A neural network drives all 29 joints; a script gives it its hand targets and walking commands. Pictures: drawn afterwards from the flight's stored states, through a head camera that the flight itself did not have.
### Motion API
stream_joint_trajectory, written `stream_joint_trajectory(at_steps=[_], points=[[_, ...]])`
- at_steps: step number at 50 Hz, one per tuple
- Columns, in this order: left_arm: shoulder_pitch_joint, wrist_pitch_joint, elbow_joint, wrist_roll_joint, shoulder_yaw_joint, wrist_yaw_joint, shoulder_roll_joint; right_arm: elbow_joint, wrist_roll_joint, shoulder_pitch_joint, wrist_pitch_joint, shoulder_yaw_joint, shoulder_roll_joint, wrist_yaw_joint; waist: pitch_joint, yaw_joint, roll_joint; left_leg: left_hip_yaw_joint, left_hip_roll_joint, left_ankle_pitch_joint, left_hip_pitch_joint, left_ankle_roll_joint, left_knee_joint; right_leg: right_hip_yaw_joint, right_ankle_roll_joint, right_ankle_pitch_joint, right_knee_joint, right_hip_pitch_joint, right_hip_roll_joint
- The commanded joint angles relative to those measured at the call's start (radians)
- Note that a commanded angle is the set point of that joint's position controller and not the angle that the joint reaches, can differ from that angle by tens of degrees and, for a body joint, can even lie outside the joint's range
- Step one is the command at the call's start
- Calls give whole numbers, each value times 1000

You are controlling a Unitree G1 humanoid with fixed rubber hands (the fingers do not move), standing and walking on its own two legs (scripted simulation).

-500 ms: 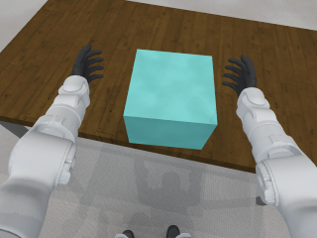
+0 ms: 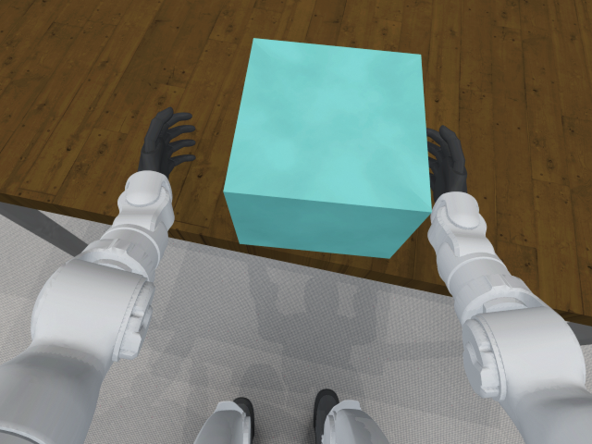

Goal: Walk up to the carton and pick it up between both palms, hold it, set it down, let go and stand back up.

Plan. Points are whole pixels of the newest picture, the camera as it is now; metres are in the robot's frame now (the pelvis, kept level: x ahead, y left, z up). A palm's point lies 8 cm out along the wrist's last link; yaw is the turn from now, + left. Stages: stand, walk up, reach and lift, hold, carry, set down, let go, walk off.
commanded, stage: reach and lift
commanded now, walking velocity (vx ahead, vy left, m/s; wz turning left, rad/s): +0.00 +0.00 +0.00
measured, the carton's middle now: (325, 154) +0.50 -0.03 +0.00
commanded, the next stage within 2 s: none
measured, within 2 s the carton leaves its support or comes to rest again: neither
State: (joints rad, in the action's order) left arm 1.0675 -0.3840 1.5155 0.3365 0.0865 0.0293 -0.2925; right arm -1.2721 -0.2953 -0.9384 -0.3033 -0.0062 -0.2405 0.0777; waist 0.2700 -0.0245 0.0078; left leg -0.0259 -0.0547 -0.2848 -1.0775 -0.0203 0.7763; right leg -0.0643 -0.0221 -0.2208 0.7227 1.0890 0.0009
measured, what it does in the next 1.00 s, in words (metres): stands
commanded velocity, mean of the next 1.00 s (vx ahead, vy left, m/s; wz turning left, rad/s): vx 0.00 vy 0.00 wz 0.00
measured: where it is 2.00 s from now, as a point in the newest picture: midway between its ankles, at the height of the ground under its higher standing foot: outside the picture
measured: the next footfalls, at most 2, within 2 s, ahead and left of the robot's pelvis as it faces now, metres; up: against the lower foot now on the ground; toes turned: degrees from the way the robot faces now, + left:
none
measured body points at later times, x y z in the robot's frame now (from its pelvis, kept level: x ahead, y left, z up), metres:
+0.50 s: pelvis -0.03 +0.01 -0.02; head +0.20 +0.00 +0.37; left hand +0.50 +0.16 -0.03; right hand +0.48 -0.19 -0.03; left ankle +0.02 +0.13 -0.69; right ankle +0.04 -0.11 -0.69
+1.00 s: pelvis -0.01 +0.02 +0.01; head +0.18 +0.00 +0.42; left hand +0.45 +0.15 -0.03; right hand +0.43 -0.17 -0.03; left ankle +0.01 +0.13 -0.69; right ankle +0.04 -0.11 -0.69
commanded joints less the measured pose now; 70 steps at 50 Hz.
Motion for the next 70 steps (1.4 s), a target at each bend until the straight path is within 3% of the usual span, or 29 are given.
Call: stream_joint_trajectory(at_steps=[1, 4, 6, 8, 9, 10, 11, 12, 19, 21, 24, 26, 27, 29, 31, 32, 33, 35, 37, 40, 41, 42, 46, 48, 50, 55, 56, 61, 70], points=[[517, -96, -247, -1, -27, -3, -179, 313, 5, -537, -94, 17, -216, 1, 1194, 3, 14, -41, 73, 489, 429, -54, 49, 18, 69, 580, 73, -699, -41], [526, -85, -318, -32, -58, 11, -181, 334, 16, -521, -86, 43, -227, 0, 1234, 8, 55, -33, 69, 517, 472, -61, 75, 19, 73, 568, 87, -662, -48], [497, -73, -351, -47, -92, 15, -183, 374, 22, -515, -85, 40, -215, 4, 1275, 19, 11, -38, 73, 522, 443, -52, 97, 31, 67, 592, 104, -691, -50], [517, -64, -366, -37, -64, 16, -169, 385, 35, -532, -73, 45, -206, 9, 1297, 3, 1, -32, 70, 472, 425, -39, 87, 27, 66, 558, 107, -680, -50], [520, -61, -381, -47, -84, 18, -177, 388, 30, -519, -69, 52, -202, 7, 1319, 21, 30, -38, 72, 453, 432, -34, 86, 36, 71, 524, 104, -672, -45], [533, -59, -386, -36, -75, 21, -181, 409, 38, -542, -63, 50, -196, 9, 1328, 16, -6, -39, 72, 441, 438, -27, 89, 29, 72, 502, 103, -643, -47], [530, -56, -429, -40, -77, 29, -166, 425, 32, -530, -58, 52, -192, 9, 1361, 24, 16, -35, 72, 451, 443, -32, 103, 39, 70, 492, 112, -650, -52], [511, -43, -410, -49, -88, 31, -177, 431, 47, -530, -47, 46, -187, 11, 1342, 26, -25, -42, 74, 442, 414, -19, 102, 43, 77, 504, 114, -669, -51], [542, -4, -468, -67, -98, 49, -131, 508, 104, -565, 1, 82, -123, 8, 1458, 45, -32, -20, 66, 334, 396, 5, 85, 43, 66, 415, 130, -669, -48], [512, 2, -479, -81, -119, 60, -132, 529, 112, -534, 15, 83, -94, 10, 1488, 50, -47, -21, 68, 349, 390, 14, 93, 66, 75, 425, 126, -702, -45], [521, 15, -524, -111, -117, 68, -82, 528, 164, -527, 34, 117, -55, 3, 1512, 42, -13, -12, 63, 345, 425, 8, 80, 57, 62, 408, 125, -675, -49], [530, 20, -593, -141, -128, 72, -27, 602, 193, -546, 32, 122, 5, -3, 1531, 65, -23, -2, 68, 390, 482, 10, 92, 56, 72, 437, 131, -712, -50], [554, 33, -649, -161, -142, 75, -29, 626, 217, -557, 34, 143, 5, -8, 1460, 62, -64, 16, 67, 420, 536, 14, 101, 61, 76, 475, 138, -778, -57], [665, 92, -739, -198, -120, 62, 66, 689, 206, -629, 39, 112, 62, -39, 1106, 93, -86, 58, 71, 474, 729, 21, 78, 94, 91, 563, 131, -1084, -72], [863, 168, -789, -268, -81, 30, 197, 644, 198, -793, 30, 48, 79, -95, 350, 116, -146, 102, 75, 383, 965, 18, -8, 127, 82, 510, 56, -1520, -76], [908, 195, -681, -307, -111, 19, 145, 552, 204, -882, 25, 12, 30, -109, 91, 114, -162, 67, 80, 281, 956, 24, -52, 124, 76, 449, -1, -1598, -76], [772, 164, -589, -328, -130, 6, 184, 414, 261, -754, 2, -12, 162, -114, 183, 89, -143, 6, 78, 276, 788, 29, -81, 90, 71, 477, -23, -1439, -52], [413, 53, -431, -409, -89, -25, 487, 269, 410, -426, -72, 38, 501, -134, 929, 94, -8, -22, 53, 370, 481, 14, -154, 85, 55, 552, -50, -1049, 3], [342, -22, -430, -494, -112, -41, 734, 289, 613, -334, -117, 143, 728, -179, 1278, 62, 27, -2, 44, 419, 511, 15, -153, 43, 37, 600, -49, -810, 4], [312, -85, -345, -571, -151, -55, 743, 311, 780, -318, -153, 220, 803, -202, 1143, 36, 23, -37, 54, 292, 459, 37, -159, 26, 38, 437, -69, -714, 13], [322, -104, -312, -567, -156, -58, 734, 285, 815, -321, -160, 257, 773, -202, 1060, 3, 7, -33, 54, 250, 446, 37, -173, 11, 36, 373, -75, -686, 9], [336, -122, -281, -556, -155, -60, 711, 251, 829, -333, -170, 285, 736, -197, 981, -3, 30, -35, 50, 215, 436, 27, -180, 0, 37, 323, -86, -665, 8], [396, -188, -152, -560, -233, -46, 662, 64, 860, -361, -198, 360, 688, -185, 783, 2, 28, -51, 40, 234, 490, -9, -151, -39, 24, 232, -102, -574, -16], [399, -214, -105, -568, -248, -45, 647, -4, 862, -352, -216, 366, 692, -187, 762, 13, 35, -54, 42, 291, 518, -12, -125, -43, 23, 274, -92, -570, -22], [394, -233, -89, -544, -224, -52, 661, -57, 840, -330, -227, 346, 711, -184, 740, -3, 37, -50, 46, 335, 517, -19, -93, -37, 29, 343, -73, -577, -29], [386, -274, -21, -491, -195, -67, 656, -90, 785, -353, -247, 285, 730, -177, 733, -5, 11, -23, 53, 334, 474, -16, -36, -33, 43, 398, -10, -590, -40], [384, -285, -5, -491, -202, -67, 656, -104, 767, -351, -249, 263, 758, -181, 724, 12, 9, -35, 58, 317, 441, -10, -27, -32, 47, 395, 0, -600, -41], [437, -309, 16, -439, -147, -86, 690, -132, 740, -400, -265, 223, 773, -179, 722, -28, 25, -24, 76, 266, 381, -16, 24, -20, 46, 391, 52, -604, -42], [481, -309, 15, -387, -102, -83, 737, -137, 652, -477, -251, 155, 810, -181, 755, -21, 48, -3, 88, 237, 350, -12, 102, -16, 44, 332, 130, -546, -51]])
